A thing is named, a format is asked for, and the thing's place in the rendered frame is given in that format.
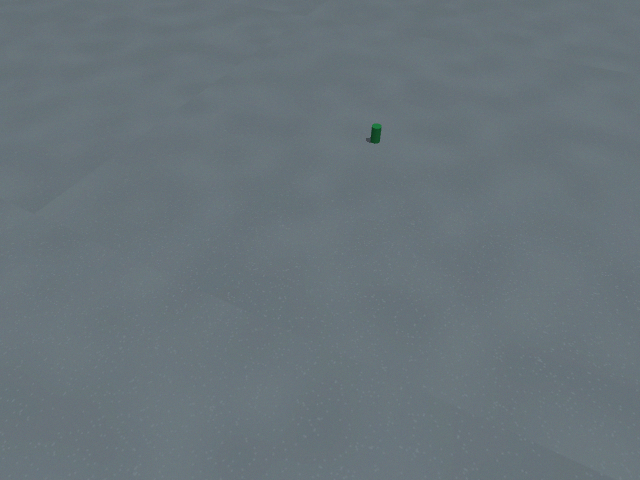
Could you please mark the can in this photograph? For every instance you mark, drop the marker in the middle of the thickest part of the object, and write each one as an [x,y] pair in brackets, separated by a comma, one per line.
[376,133]

